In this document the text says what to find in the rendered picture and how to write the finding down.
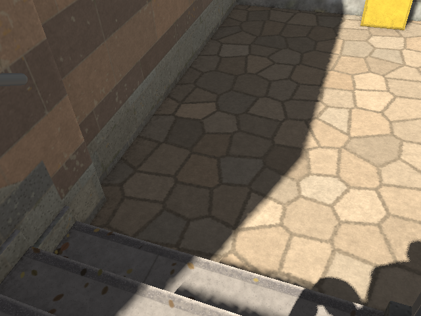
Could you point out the stairs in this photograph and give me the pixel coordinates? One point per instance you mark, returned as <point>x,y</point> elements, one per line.
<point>98,272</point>

